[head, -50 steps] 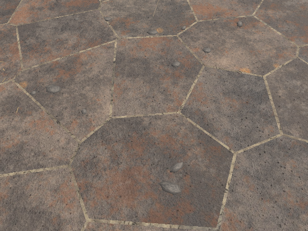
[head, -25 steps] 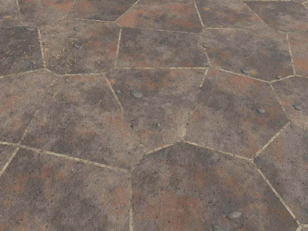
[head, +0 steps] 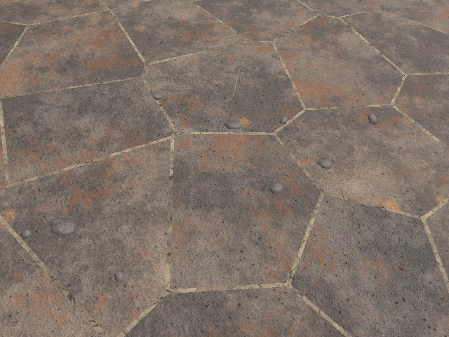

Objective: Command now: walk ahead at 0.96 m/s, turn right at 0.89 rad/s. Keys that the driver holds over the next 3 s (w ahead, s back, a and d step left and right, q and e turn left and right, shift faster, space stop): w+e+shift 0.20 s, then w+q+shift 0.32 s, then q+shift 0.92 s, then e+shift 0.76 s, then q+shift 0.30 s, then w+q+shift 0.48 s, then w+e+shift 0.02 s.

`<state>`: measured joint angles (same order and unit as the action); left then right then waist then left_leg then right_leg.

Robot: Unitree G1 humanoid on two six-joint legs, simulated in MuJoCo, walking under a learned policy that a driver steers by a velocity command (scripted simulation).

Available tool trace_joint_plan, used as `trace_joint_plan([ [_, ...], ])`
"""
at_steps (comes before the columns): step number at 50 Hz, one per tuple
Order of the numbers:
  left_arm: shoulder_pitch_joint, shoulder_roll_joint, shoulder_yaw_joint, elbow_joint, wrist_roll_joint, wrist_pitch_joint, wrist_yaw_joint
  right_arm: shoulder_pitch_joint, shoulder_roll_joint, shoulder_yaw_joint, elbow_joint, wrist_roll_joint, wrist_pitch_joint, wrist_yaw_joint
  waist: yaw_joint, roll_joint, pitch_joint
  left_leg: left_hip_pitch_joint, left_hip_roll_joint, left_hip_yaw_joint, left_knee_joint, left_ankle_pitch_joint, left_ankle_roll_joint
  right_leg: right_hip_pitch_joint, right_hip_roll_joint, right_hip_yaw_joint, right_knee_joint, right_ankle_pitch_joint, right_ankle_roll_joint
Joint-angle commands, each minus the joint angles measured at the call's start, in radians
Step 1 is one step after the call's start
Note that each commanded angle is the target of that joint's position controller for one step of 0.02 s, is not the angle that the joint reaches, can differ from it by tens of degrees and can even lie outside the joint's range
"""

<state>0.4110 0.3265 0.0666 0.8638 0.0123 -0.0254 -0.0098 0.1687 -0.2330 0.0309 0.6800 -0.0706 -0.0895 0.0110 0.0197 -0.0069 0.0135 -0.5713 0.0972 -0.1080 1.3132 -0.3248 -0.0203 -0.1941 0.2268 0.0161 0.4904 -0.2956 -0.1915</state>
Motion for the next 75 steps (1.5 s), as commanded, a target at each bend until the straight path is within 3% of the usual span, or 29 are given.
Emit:
trace_joint_plan([
  [1,-0.075,0.134,0.027,-0.094,-0.009,-0.056,0.004,-0.064,-0.132,-0.021,-0.113,-0.009,0.029,0.011,-0.059,0.061,0.147,-0.075,0.033,0.098,-0.223,0.056,-0.043,-0.223,-0.232,0.356,-0.374,0.039,-0.157],
  [5,-0.02,0.163,0.047,-0.084,-0.02,-0.064,-0.003,-0.21,-0.095,-0.004,-0.168,0.038,0.022,0.026,0.032,-0.025,0.1,0.135,-0.029,0.142,-0.627,0.403,-0.035,-0.205,-0.196,0.315,-0.357,0.381,-0.075],
  [8,-0.005,0.193,0.059,-0.081,-0.021,-0.061,0.002,-0.185,-0.147,-0.023,-0.16,0.042,0.015,0.011,0.038,-0.054,0.02,0.221,-0.081,0.118,-0.772,0.396,-0.007,0.013,-0.226,0.341,-0.23,0.639,-0.02],
  [9,-0.01,0.213,0.064,-0.083,-0.015,-0.06,0.006,-0.111,-0.184,-0.04,-0.137,0.042,0.012,0.0,0.004,-0.053,-0.046,0.309,-0.114,0.113,-0.784,0.326,0.001,0.078,-0.226,0.347,-0.116,0.795,0.006],
  [11,-0.099,0.244,0.067,-0.093,0.012,-0.068,0.002,0.268,-0.273,-0.088,-0.041,0.05,0.006,-0.033,-0.219,-0.045,-0.25,0.674,-0.089,0.134,-0.739,0.185,0.022,0.026,-0.215,0.305,0.326,0.843,0.043],
  [12,-0.115,0.112,0.033,-0.106,0.025,-0.084,0.008,0.482,-0.326,-0.111,0.01,0.022,0.0,-0.055,-0.281,0.097,-0.345,0.867,0.084,-0.053,-0.734,-0.135,0.047,-0.133,-0.162,0.239,0.695,0.437,0.046],
  [13,0.07,-0.038,-0.012,-0.152,-0.037,-0.091,-0.007,0.412,-0.42,-0.129,0.026,-0.011,-0.002,-0.042,-0.098,0.53,-0.462,1.012,0.347,-0.742,-1.009,-0.3,0.184,-0.409,-0.028,0.16,0.968,-0.178,0.096],
  [14,0.031,0.038,-0.021,-0.122,-0.006,-0.081,0.0,0.279,-0.334,-0.133,0.002,0.006,0.004,-0.023,-0.096,0.346,-0.348,0.932,0.305,-0.841,-1.067,-0.479,0.244,-0.558,-0.118,0.147,1.015,-0.097,0.067],
  [16,-0.186,0.081,-0.017,-0.157,0.027,-0.072,-0.017,0.205,-0.194,-0.108,0.025,0.025,0.003,-0.006,-0.106,0.052,-0.129,0.659,0.201,-0.524,-1.045,-0.248,0.243,-0.547,-0.196,0.124,0.913,0.002,0.075],
  [20,-0.311,0.019,-0.052,-0.261,0.07,-0.049,-0.037,0.301,-0.144,-0.089,0.135,0.053,-0.012,-0.004,-0.029,0.096,0.012,0.475,0.104,-0.359,-1.083,0.025,0.25,-0.578,-0.279,0.087,0.695,-0.099,0.123],
  [23,-0.421,0.015,-0.084,-0.331,0.05,-0.058,-0.057,0.225,-0.194,-0.11,0.11,0.049,-0.015,-0.014,0.005,0.076,0.063,0.246,0.053,-0.24,-1.192,0.063,0.241,-0.401,-0.304,0.041,0.343,0.084,0.174],
  [26,-0.392,0.037,-0.079,-0.303,0.018,-0.056,-0.061,0.215,-0.267,-0.137,0.1,0.067,-0.018,0.01,0.017,0.089,0.044,0.093,0.048,-0.191,-1.249,0.192,0.218,-0.026,-0.232,-0.034,0.192,0.231,0.188],
  [29,-0.245,0.083,-0.046,-0.238,0.045,-0.069,-0.014,0.315,-0.265,-0.14,0.144,0.077,-0.007,0.018,0.057,0.003,-0.049,0.288,-0.039,-0.102,-0.829,0.685,0.131,0.135,-0.174,-0.055,0.029,0.251,0.17],
  [30,-0.145,0.111,-0.032,-0.227,0.064,-0.082,0.006,0.316,-0.252,-0.141,0.142,0.089,-0.008,0.017,0.108,0.02,-0.12,0.192,-0.094,-0.093,-0.59,0.615,0.096,0.301,-0.259,0.003,0.025,0.287,0.153],
  [32,0.011,0.244,0.007,-0.24,0.073,-0.066,0.026,0.428,-0.104,-0.106,0.064,0.12,0.015,-0.021,0.069,-0.278,-0.436,-0.055,-0.191,0.05,0.034,-0.251,0.055,0.546,-0.808,0.63,-0.025,0.565,0.005],
  [34,-0.117,0.057,-0.027,-0.246,0.029,-0.062,0.02,0.289,-0.152,-0.12,0.075,0.071,0.05,-0.029,0.042,-0.099,-0.199,-0.166,-0.092,0.061,0.053,-0.133,0.056,0.349,-0.671,0.37,-0.008,0.763,0.001],
  [36,-0.155,0.008,-0.038,-0.222,0.02,-0.065,0.023,0.236,-0.132,-0.125,0.063,0.055,0.075,-0.008,0.004,-0.144,-0.101,-0.164,-0.053,0.063,-0.033,-0.101,0.036,0.229,-0.585,0.185,-0.062,0.8,0.036],
  [43,-0.279,0.039,-0.012,-0.186,-0.013,-0.072,0.036,0.08,-0.056,-0.098,-0.042,0.041,0.111,0.057,-0.086,-0.15,-0.036,0.09,-0.067,0.161,-0.554,0.276,0.05,-0.016,-0.476,-0.18,-0.153,0.682,0.116],
  [48,-0.218,0.112,0.024,-0.177,-0.041,-0.048,0.025,0.235,-0.154,-0.131,-0.007,0.02,0.11,0.048,-0.158,-0.045,-0.137,0.44,-0.184,0.226,-0.718,0.289,0.151,-0.035,-0.484,-0.235,0.305,0.732,0.168],
  [49,-0.196,0.089,0.018,-0.18,-0.03,-0.039,0.018,0.296,-0.194,-0.146,0.014,0.013,0.099,0.029,-0.186,0.037,-0.148,0.566,-0.162,0.153,-0.787,0.365,0.185,-0.154,-0.432,-0.228,0.543,0.364,0.197],
  [50,-0.089,-0.003,-0.004,-0.19,0.007,-0.02,0.006,0.218,-0.308,-0.163,-0.02,0.032,0.101,0.008,-0.081,0.243,-0.121,0.635,0.076,-0.148,-0.731,1.007,0.242,-0.366,-0.289,-0.247,0.891,-0.416,0.241],
  [51,0.001,0.047,0.001,-0.237,0.018,0.01,0.019,0.232,-0.392,-0.188,-0.081,0.065,0.106,0.011,-0.082,0.226,-0.379,0.818,0.257,-0.535,-0.816,1.104,0.44,-0.478,-0.208,-0.022,1.057,-0.428,0.276],
  [53,-0.121,0.098,-0.001,-0.238,0.027,0.029,0.037,0.102,-0.296,-0.171,-0.11,0.072,0.132,-0.003,-0.075,0.062,-0.213,0.6,0.183,-0.476,-0.968,0.482,0.401,-0.502,-0.273,0.065,0.928,-0.252,0.256],
  [55,-0.146,0.096,-0.001,-0.232,0.034,0.04,0.045,0.044,-0.224,-0.148,-0.093,0.069,0.135,-0.009,-0.016,0.058,-0.078,0.408,0.063,-0.35,-0.995,0.436,0.304,-0.42,-0.299,0.062,0.74,-0.17,0.251],
  [60,-0.184,0.045,-0.015,-0.227,0.021,0.069,0.041,0.053,-0.251,-0.162,-0.073,0.054,0.13,0.001,-0.019,0.017,-0.124,0.329,-0.012,-0.336,-0.976,0.434,0.255,-0.31,-0.246,0.068,0.541,-0.113,0.253],
  [72,-0.237,0.066,-0.007,-0.232,-0.01,0.035,0.061,0.021,-0.242,-0.175,-0.07,0.055,0.147,0.014,-0.019,0.164,-0.056,0.215,-0.113,-0.562,-0.989,0.032,0.122,-0.011,-0.127,0.109,-0.011,-0.022,0.188],
  [73,-0.187,0.089,0.002,-0.214,-0.004,0.029,0.071,0.028,-0.218,-0.165,-0.063,0.064,0.141,0.008,0.005,0.128,-0.068,0.177,-0.154,-0.502,-0.946,-0.082,0.075,0.084,-0.188,0.122,-0.149,0.027,0.172],
  [74,-0.21,0.165,0.016,-0.233,0.006,0.029,0.079,0.115,-0.155,-0.147,-0.054,0.072,0.135,0.0,-0.041,-0.05,-0.109,0.129,-0.242,-0.347,-0.739,-0.237,0.024,0.147,-0.407,0.33,-0.258,-0.12,0.117],
  [75,-0.294,0.228,0.024,-0.267,0.032,0.033,0.068,0.095,-0.184,-0.154,-0.064,0.06,0.13,-0.01,-0.029,-0.207,-0.05,0.009,-0.375,-0.109,-0.502,-0.232,0.001,0.043,-0.579,0.598,-0.338,-0.149,0.009],
])
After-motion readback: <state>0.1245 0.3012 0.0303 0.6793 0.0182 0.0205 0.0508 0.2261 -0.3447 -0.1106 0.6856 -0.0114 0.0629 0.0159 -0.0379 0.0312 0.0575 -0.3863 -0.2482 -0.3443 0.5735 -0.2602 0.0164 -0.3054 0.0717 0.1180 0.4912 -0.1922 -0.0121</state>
